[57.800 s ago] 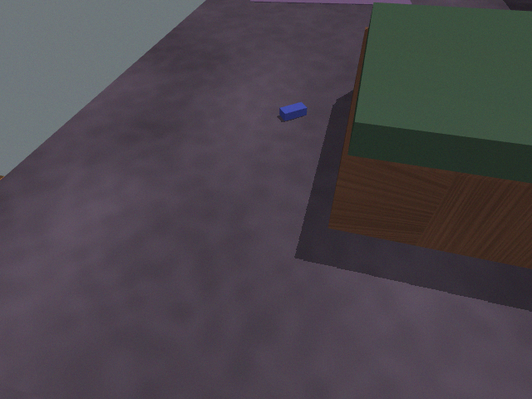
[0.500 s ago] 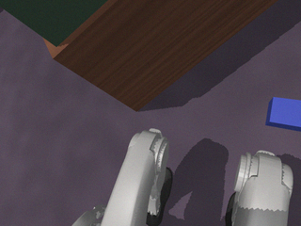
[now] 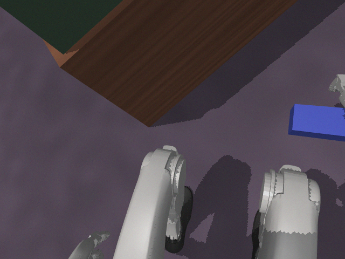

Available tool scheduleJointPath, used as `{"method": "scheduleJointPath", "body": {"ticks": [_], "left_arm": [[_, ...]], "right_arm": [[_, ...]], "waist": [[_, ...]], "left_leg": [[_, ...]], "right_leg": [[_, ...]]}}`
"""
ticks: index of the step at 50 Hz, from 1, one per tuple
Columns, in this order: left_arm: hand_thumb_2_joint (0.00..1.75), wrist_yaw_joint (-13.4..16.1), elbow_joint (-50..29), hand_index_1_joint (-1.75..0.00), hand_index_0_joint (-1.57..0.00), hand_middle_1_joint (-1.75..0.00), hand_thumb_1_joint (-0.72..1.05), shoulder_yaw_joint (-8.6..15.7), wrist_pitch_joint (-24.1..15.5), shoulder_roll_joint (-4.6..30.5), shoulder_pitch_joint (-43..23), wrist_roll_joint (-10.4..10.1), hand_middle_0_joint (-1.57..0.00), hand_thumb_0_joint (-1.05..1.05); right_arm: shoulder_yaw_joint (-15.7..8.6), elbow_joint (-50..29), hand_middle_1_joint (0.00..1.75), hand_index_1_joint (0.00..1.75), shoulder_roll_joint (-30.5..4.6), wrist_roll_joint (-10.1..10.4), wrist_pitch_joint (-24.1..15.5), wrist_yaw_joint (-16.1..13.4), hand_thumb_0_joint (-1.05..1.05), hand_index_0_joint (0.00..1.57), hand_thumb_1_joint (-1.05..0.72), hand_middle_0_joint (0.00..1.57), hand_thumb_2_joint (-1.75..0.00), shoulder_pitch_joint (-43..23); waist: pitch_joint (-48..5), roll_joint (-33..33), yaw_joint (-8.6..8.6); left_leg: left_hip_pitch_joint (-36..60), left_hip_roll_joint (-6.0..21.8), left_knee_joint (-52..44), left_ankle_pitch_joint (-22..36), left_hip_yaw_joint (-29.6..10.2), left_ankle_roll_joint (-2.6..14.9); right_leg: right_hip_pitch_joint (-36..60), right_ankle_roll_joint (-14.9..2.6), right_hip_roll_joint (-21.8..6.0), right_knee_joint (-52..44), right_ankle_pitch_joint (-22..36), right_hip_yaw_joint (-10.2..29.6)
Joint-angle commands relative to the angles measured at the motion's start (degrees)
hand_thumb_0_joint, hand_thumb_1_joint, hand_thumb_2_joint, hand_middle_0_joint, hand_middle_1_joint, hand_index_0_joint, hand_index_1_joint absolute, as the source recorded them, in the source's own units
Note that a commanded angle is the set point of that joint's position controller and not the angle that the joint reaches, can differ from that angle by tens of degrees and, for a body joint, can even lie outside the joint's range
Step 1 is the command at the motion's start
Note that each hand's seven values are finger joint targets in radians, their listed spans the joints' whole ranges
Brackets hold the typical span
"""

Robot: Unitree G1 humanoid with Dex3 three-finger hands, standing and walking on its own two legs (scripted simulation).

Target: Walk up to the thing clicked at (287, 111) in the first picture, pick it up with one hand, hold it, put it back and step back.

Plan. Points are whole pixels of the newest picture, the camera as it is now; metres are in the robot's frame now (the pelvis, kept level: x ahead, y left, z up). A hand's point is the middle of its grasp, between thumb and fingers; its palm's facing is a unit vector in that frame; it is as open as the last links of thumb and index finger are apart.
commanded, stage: withdraw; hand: right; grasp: from above
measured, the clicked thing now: (323, 122) +0.49 -0.29 -0.31
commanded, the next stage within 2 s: home in 0.02 s
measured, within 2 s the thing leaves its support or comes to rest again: neither
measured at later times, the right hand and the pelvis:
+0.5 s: hand out of the picture +0.43 -0.29 -0.06, palm faces -0.36 +0.36 -0.86, open 10.9 cm; pelvis +0.02 -0.01 +0.07, yaw -2 degrees
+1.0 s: hand out of the picture +0.27 -0.23 +0.16, palm faces +0.01 +0.92 -0.40, open 7.4 cm; pelvis +0.03 +0.00 +0.25, yaw -6 degrees
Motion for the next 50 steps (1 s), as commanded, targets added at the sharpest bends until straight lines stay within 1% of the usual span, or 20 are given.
{"method": "scheduleJointPath", "body": {"ticks": [1, 5, 8, 10, 12, 14, 18, 20, 22, 26, 30, 34, 37, 39, 40, 41, 42, 45, 46, 50], "left_arm": [[0.9, 0.5, -0.5, -0.3, -0.2, -0.3, 0.9, 4.1, -1.1, 12.7, 10.5, 0.9, -0.2, 0.0], [0.9, 0.1, 0.1, -0.3, -0.2, -0.3, 0.9, 6.3, -1.9, 13.0, 11.0, 0.8, -0.2, 0.0], [0.89, -0.2, 0.6, -0.3, -0.2, -0.3, 0.89, 7.1, -2.4, 13.0, 12.2, 0.5, -0.2, 0.0], [0.89, -0.4, 1.2, -0.3, -0.2, -0.3, 0.89, 7.0, -2.7, 12.6, 13.6, 0.1, -0.2, 0.0], [0.89, -0.7, 1.0, -0.3, -0.2, -0.3, 0.89, 7.2, -2.7, 11.9, 14.2, -0.4, -0.2, 0.0], [0.9, -0.9, 1.5, -0.3, -0.2, -0.3, 0.89, 7.8, -2.7, 11.4, 14.8, -1.1, -0.2, 0.0], [0.9, -1.0, -0.7, -0.3, -0.2, -0.3, 0.89, 9.7, -1.9, 11.4, 14.6, -3.6, -0.2, 0.0], [0.9, -0.7, -2.5, -0.3, -0.2, -0.3, 0.89, 9.9, -1.2, 10.7, 13.5, -5.0, -0.2, 0.0], [0.9, -0.2, -4.6, -0.3, -0.2, -0.3, 0.9, 10.1, -0.6, 10.3, 12.0, -6.0, -0.2, 0.0], [0.9, 1.6, -7.8, -0.3, -0.2, -0.3, 0.9, 10.1, -0.4, 7.9, 9.0, -7.2, -0.2, 0.0], [0.9, 3.6, -10.0, -0.3, -0.2, -0.3, 0.9, 10.7, -0.8, 6.6, 6.0, -8.3, -0.2, 0.0], [0.9, 5.5, -10.7, -0.3, -0.2, -0.3, 0.9, 10.3, -1.8, 5.7, 3.6, -8.9, -0.2, 0.0], [0.9, 7.0, -12.3, -0.3, -0.2, -0.3, 0.9, 10.4, -2.9, 5.6, 1.7, -9.3, -0.2, 0.0], [0.9, 7.9, -12.5, -0.3, -0.2, -0.3, 0.9, 9.9, -3.7, 5.1, 0.3, -9.5, -0.2, 0.0], [0.9, 8.4, -12.7, -0.3, -0.2, -0.3, 0.9, 9.7, -4.1, 5.1, -0.1, -9.5, -0.2, 0.0], [0.9, 8.8, -13.2, -0.3, -0.2, -0.3, 0.9, 9.5, -4.4, 5.0, -0.6, -9.7, -0.2, 0.0], [0.9, 9.3, -13.6, -0.3, -0.2, -0.3, 0.9, 9.2, -4.7, 4.6, -0.8, -9.8, -0.2, 0.0], [0.9, 10.3, -14.4, -0.3, -0.2, -0.3, 0.9, 8.4, -5.7, 3.7, -1.7, -10.0, -0.2, 0.0], [0.9, 10.7, -14.8, -0.3, -0.2, -0.3, 0.9, 8.2, -6.1, 3.5, -1.8, -10.0, -0.2, 0.0], [0.9, 12.2, -15.4, -0.3, -0.2, -0.3, 0.9, 7.2, -7.0, 2.2, -0.1, -10.2, -0.2, 0.0]], "right_arm": [[-5.4, -9.2, 1.02, 1.01, -16.6, -1.2, 0.4, -8.5, 0.0, 0.07, 0.53, 0.07, -1.01, -21.4], [-7.1, -14.7, 1.0, 0.99, -17.0, -0.9, 4.3, -11.2, 0.0, 0.09, 0.51, 0.07, -0.98, -19.4], [-6.0, -13.9, 0.83, 0.82, -14.3, 1.7, 7.7, -11.0, 0.0, 0.21, 0.35, 0.23, -0.96, -19.8], [-6.5, -13.2, 0.75, 0.78, -15.4, 3.4, 9.6, -10.0, 0.0, 0.21, 0.3, 0.23, -0.96, -19.6], [-6.4, -14.1, 0.7, 0.72, -14.0, 6.5, 11.3, -8.1, 0.0, 0.2, 0.23, 0.22, -0.92, -17.0], [-5.1, -14.1, 0.63, 0.65, -9.9, 10.1, 12.9, -5.2, 0.0, 0.2, 0.09, 0.22, -0.9, -12.0], [-5.0, -22.3, 0.56, 0.57, -6.0, 19.0, 15.0, 1.8, 0.0, 0.2, -0.21, 0.22, -0.93, -2.9], [-3.5, -28.6, 0.52, 0.53, -2.4, 23.6, 16.3, 5.8, 0.0, 0.2, -0.34, 0.22, -0.94, 3.0], [-4.1, -36.1, 0.49, 0.5, -1.4, 28.7, 17.2, 9.3, 0.0, 0.21, -0.47, 0.22, -0.95, 9.0], [-3.9, -51.3, 0.35, 0.36, 2.7, 37.4, 18.0, 13.6, 0.0, 0.2, -0.7, 0.2, -0.89, 17.8], [-6.1, -62.5, 0.3, 0.3, 3.9, 43.3, 18.7, 14.3, 0.0, 0.2, -0.9, 0.2, -0.9, 21.7], [-4.9, -66.2, 0.3, 0.3, 9.4, 47.1, 20.8, 13.6, 0.0, 0.2, -0.9, 0.2, -0.9, 29.0], [-4.2, -73.1, 0.3, 0.3, 11.6, 51.9, 23.5, 13.6, 0.0, 0.2, -0.9, 0.2, -0.9, 32.9], [-2.0, -72.3, 0.3, 0.3, 15.5, 55.0, 25.9, 13.7, 0.0, 0.2, -0.9, 0.2, -0.9, 39.1], [-3.2, -74.5, 0.3, 0.3, 14.7, 57.0, 26.8, 13.6, 0.0, 0.2, -0.9, 0.2, -0.9, 40.0], [-2.1, -75.9, 0.3, 0.3, 15.7, 58.3, 27.6, 13.7, 0.0, 0.2, -0.9, 0.2, -0.9, 41.6], [-3.2, -77.1, 0.3, 0.3, 15.3, 60.2, 28.5, 13.6, 0.0, 0.2, -0.9, 0.2, -0.9, 42.8], [-2.7, -80.0, 0.3, 0.3, 17.1, 64.8, 30.7, 13.4, 0.0, 0.2, -0.9, 0.2, -0.9, 46.7], [-3.8, -80.6, 0.3, 0.3, 16.7, 66.1, 31.5, 13.2, 0.0, 0.2, -0.9, 0.2, -0.9, 48.3], [-3.7, -83.4, 0.3, 0.3, 19.4, 69.5, 34.3, 12.6, 0.0, 0.2, -0.9, 0.2, -0.9, 55.3]], "waist": [[-39.1, -24.0, 0.22], [-47.2, -29.7, -0.75], [-47.4, -26.5, 0.49], [-46.5, -25.2, -0.17], [-48.1, -24.5, -1.78], [-48.6, -21.9, -2.98], [-49.7, -18.4, -5.34], [-47.4, -14.9, -5.32], [-45.7, -11.1, -6.48], [-44.3, -6.2, -7.65], [-43.7, -9.2, -9.24], [-38.4, -10.9, -9.23], [-39.5, -11.9, -9.59], [-35.2, -10.0, -8.63], [-35.0, -9.9, -9.12], [-34.1, -10.5, -8.73], [-33.5, -9.8, -9.2], [-30.2, -10.0, -8.52], [-29.6, -9.7, -9.17], [-27.8, -9.4, -9.41]], "left_leg": [[14.7, -2.4, -11.3, 5.2, 5.4, 4.52], [13.8, -1.8, -9.2, 9.0, 5.8, 4.58], [14.5, -1.6, -10.8, 10.9, 5.2, 4.32], [16.0, -1.7, -12.2, 10.7, 4.7, 4.28], [18.8, -1.8, -13.8, 9.5, 4.4, 4.37], [21.7, -2.0, -15.5, 9.7, 4.2, 4.26], [26.9, -1.7, -18.8, 9.7, 3.5, 4.02], [29.4, -1.9, -21.7, 10.3, 3.1, 3.75], [32.3, -2.0, -24.5, 10.2, 2.4, 3.56], [40.3, -1.9, -30.8, 10.0, 0.5, 3.04], [42.0, -1.2, -35.0, 7.8, -0.6, 3.28], [42.9, -0.9, -39.7, 4.6, -0.9, 3.55], [46.8, -0.9, -44.1, 3.3, -1.2, 3.45], [48.5, -0.9, -47.1, 2.4, -1.2, 3.2], [50.0, -0.7, -48.6, 2.4, -1.5, 3.17], [51.0, -0.7, -49.8, 2.2, -1.4, 3.12], [52.7, -0.8, -51.4, 1.9, -1.6, 3.06], [56.2, -0.7, -55.3, 1.9, -2.0, 2.89], [57.2, -0.7, -56.7, 1.3, -2.1, 2.85], [64.7, -0.6, -62.2, 5.7, -2.1, 2.83]], "right_leg": [[30.5, -1.85, 0.6, -14.9, 4.3, -6.2], [37.7, -1.31, 0.3, -15.8, 8.1, -6.3], [36.3, -1.92, 0.2, -15.5, 8.8, -6.9], [34.1, -2.46, 0.2, -15.7, 8.4, -7.3], [33.6, -2.75, 0.3, -17.2, 7.7, -7.6], [34.2, -2.89, 0.3, -18.8, 8.2, -7.8], [36.0, -3.05, 0.5, -23.7, 7.8, -6.6], [36.5, -3.31, 0.3, -26.3, 7.8, -6.1], [35.7, -3.72, 0.2, -28.4, 7.2, -6.0], [35.7, -4.46, 0.1, -31.8, 6.3, -7.0], [43.7, -3.76, -0.6, -37.8, 4.6, -5.9], [50.3, -3.08, -1.0, -44.7, 0.8, -4.8], [56.7, -2.94, -1.2, -49.4, -0.8, -4.5], [57.7, -2.86, -1.0, -52.2, -1.4, -4.2], [59.8, -2.87, -1.1, -53.5, -1.3, -4.1], [61.5, -2.7, -1.1, -55.4, -1.4, -3.7], [62.9, -2.79, -1.1, -56.5, -1.7, -3.7], [66.3, -2.72, -1.1, -60.7, -1.9, -3.2], [67.8, -2.74, -1.1, -62.1, -2.7, -2.9], [74.3, -2.42, -1.1, -67.3, 2.8, -3.0]]}}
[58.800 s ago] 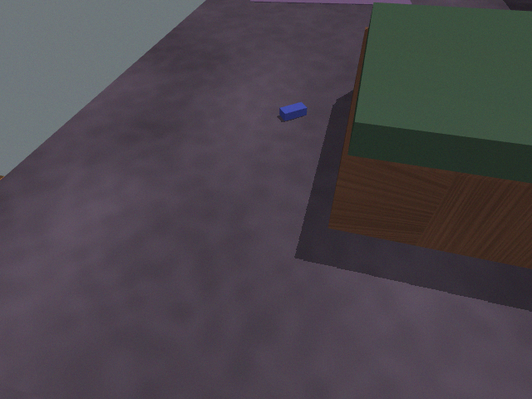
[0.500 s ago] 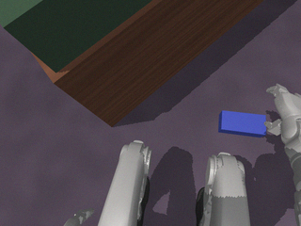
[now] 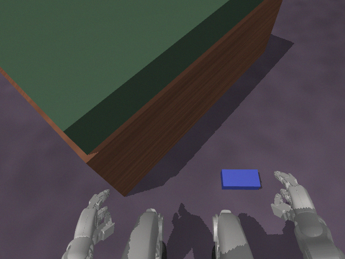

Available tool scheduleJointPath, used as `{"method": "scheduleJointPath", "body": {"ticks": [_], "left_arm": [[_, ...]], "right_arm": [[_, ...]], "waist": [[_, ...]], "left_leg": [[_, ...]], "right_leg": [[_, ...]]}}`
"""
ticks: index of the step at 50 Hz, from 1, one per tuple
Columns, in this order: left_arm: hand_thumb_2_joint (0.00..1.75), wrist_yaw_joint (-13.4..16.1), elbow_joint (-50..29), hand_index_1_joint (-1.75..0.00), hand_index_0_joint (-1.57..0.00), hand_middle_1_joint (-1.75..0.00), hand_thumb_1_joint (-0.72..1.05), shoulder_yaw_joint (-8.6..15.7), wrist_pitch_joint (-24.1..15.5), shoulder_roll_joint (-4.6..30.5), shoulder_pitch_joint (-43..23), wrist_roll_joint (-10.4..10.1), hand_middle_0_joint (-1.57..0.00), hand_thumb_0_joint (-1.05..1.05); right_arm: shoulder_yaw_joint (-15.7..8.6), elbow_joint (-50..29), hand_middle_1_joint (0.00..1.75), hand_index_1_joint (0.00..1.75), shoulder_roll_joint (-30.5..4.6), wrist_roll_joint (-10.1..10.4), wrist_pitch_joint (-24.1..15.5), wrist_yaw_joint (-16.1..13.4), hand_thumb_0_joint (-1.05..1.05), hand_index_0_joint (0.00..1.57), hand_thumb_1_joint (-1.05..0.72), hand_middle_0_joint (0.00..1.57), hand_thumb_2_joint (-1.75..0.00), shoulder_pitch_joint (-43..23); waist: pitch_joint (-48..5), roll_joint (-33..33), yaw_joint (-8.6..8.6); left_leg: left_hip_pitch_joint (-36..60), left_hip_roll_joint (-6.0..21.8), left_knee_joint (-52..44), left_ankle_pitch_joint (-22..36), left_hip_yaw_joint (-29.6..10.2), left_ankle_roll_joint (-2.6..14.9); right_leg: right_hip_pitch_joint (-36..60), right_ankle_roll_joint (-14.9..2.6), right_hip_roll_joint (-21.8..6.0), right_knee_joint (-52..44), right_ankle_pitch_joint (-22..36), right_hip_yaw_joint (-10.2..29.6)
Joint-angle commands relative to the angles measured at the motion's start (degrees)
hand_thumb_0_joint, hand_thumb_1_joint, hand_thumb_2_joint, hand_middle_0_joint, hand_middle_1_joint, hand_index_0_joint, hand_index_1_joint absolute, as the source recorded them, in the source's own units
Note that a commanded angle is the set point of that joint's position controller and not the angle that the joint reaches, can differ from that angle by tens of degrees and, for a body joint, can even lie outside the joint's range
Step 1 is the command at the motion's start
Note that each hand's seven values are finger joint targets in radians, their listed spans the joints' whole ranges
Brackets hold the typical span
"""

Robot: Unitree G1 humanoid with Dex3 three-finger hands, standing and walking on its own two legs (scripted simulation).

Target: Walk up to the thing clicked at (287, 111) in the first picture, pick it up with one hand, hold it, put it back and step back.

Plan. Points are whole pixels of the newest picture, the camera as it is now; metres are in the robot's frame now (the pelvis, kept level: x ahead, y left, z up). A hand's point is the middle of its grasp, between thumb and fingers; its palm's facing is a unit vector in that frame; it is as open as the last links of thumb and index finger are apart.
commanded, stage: home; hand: right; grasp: from above
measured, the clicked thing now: (239, 179) +0.48 -0.24 -0.56
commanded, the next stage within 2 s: none
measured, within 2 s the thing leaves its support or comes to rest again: neither
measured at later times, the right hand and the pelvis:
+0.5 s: hand (302, 215) +0.22 -0.18 +0.08, palm faces +0.10 +0.97 -0.21, open 7.4 cm; pelvis +0.06 +0.00 +0.12, yaw -2 degrees
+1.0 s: hand (302, 220) +0.21 -0.18 +0.08, palm faces +0.09 +0.97 -0.20, open 7.4 cm; pelvis +0.06 +0.01 +0.13, yaw -2 degrees
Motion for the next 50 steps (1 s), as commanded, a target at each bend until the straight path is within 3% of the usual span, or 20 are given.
{"method": "scheduleJointPath", "body": {"ticks": [1, 4, 7, 13, 19, 26, 30, 34, 38, 50], "left_arm": [[0.9, 2.6, -7.0, -0.3, -0.2, -0.3, 0.9, 2.7, -3.1, 8.0, 3.6, -0.6, -0.2, 0.0], [0.9, 4.1, -7.5, -0.3, -0.2, -0.3, 0.9, 2.0, -3.7, 7.5, 4.9, -0.7, -0.2, 0.0], [0.9, 5.6, -8.1, -0.3, -0.2, -0.3, 0.9, 1.5, -4.8, 6.9, 5.7, -0.6, -0.2, 0.0], [0.9, 7.7, -9.7, -0.3, -0.2, -0.3, 0.9, 1.2, -6.8, 5.8, 8.5, -0.1, -0.2, 0.0], [0.9, 8.7, -10.3, -0.3, -0.2, -0.3, 0.9, 1.7, -8.6, 5.4, 9.0, 0.6, -0.2, 0.0], [0.9, 8.9, -10.5, -0.3, -0.2, -0.3, 0.9, 2.3, -10.4, 6.2, 7.7, 1.2, -0.2, 0.0], [0.9, 8.8, -10.0, -0.3, -0.2, -0.3, 0.9, 2.6, -11.4, 6.7, 8.0, 1.5, -0.2, 0.0], [0.9, 8.6, -10.0, -0.3, -0.2, -0.3, 0.9, 2.5, -12.1, 6.5, 7.2, 1.7, -0.2, 0.0], [0.9, 8.5, -9.8, -0.3, -0.2, -0.3, 0.9, 2.4, -12.3, 6.7, 7.0, 1.7, -0.2, 0.0], [0.9, 8.9, -9.4, -0.3, -0.2, -0.3, 0.9, 2.2, -12.4, 6.6, 7.1, 1.6, -0.2, 0.0]], "right_arm": [[-3.8, -14.5, 0.3, 0.3, -5.5, 4.0, 0.8, -1.9, 0.0, 0.2, -0.9, 0.2, -0.9, -1.6], [-5.0, -16.8, 0.3, 0.3, -4.0, 6.8, 3.1, -2.1, 0.0, 0.2, -0.9, 0.2, -0.9, 3.8], [-5.1, -19.7, 0.3, 0.3, -2.5, 9.1, 4.7, -2.0, 0.0, 0.2, -0.9, 0.2, -0.9, 7.4], [-5.0, -26.0, 0.3, 0.3, -0.3, 11.2, 6.7, -1.2, 0.0, 0.2, -0.9, 0.2, -0.9, 17.6], [-4.2, -30.3, 0.3, 0.3, 0.7, 10.8, 7.1, -0.1, 0.0, 0.2, -0.9, 0.2, -0.9, 24.1], [-3.4, -30.0, 0.3, 0.3, 1.0, 10.4, 7.1, 1.8, 0.0, 0.2, -0.9, 0.2, -0.9, 24.7], [-3.7, -30.5, 0.3, 0.3, 0.3, 10.0, 6.6, 2.4, 0.0, 0.2, -0.9, 0.2, -0.9, 22.4], [-4.2, -30.6, 0.3, 0.3, 0.2, 9.6, 6.4, 2.5, 0.0, 0.2, -0.9, 0.2, -0.9, 22.5], [-3.7, -31.5, 0.3, 0.3, -0.2, 9.4, 6.3, 2.2, 0.0, 0.2, -0.9, 0.2, -0.9, 22.4], [-3.7, -30.2, 0.3, 0.3, 0.1, 9.7, 6.5, 1.9, 0.0, 0.2, -0.9, 0.2, -0.9, 23.5]], "waist": [[-17.2, -5.1, 1.9], [-15.7, -4.9, 0.79], [-13.1, -3.8, 0.87], [-9.1, -2.7, 0.19], [-5.2, -1.8, 0.1], [0.7, 0.6, -0.09], [-0.6, -0.3, 0.39], [-0.3, -1.3, -0.6], [-1.1, -2.8, -0.33], [-2.1, 0.5, -0.96]], "left_leg": [[17.1, -1.8, -19.4, 4.9, -0.8, 2.22], [22.2, -1.9, -23.1, 8.6, -0.5, 2.22], [27.9, -2.0, -27.6, 11.2, -0.5, 1.99], [37.7, -2.4, -35.8, 16.7, 0.1, 1.61], [41.4, -2.9, -40.0, 19.2, 0.8, 1.52], [41.2, -2.7, -42.9, 14.4, 1.4, 0.98], [41.8, -2.2, -42.8, 16.2, 0.9, 0.86], [41.9, -2.1, -42.7, 14.2, 1.0, 0.96], [42.2, -2.2, -42.5, 15.2, 1.0, 1.08], [43.7, -2.1, -42.7, 18.1, 0.7, 0.85]], "right_leg": [[25.1, -1.82, 0.4, -22.7, 2.1, 1.8], [30.3, -1.44, 0.3, -26.6, 7.1, 1.9], [32.7, -1.59, 0.7, -29.6, 10.2, 0.7], [39.7, -1.72, 1.3, -35.7, 16.7, -1.1], [44.1, -1.69, 1.3, -39.4, 20.3, -1.8], [44.2, -2.05, 1.5, -42.4, 15.5, -2.3], [45.5, -2.06, 1.7, -41.6, 17.2, -2.8], [45.5, -1.84, 1.8, -42.4, 15.1, -2.6], [46.5, -1.7, 1.7, -42.5, 16.0, -2.4], [46.1, -2.06, 1.8, -41.3, 18.7, -2.6]]}}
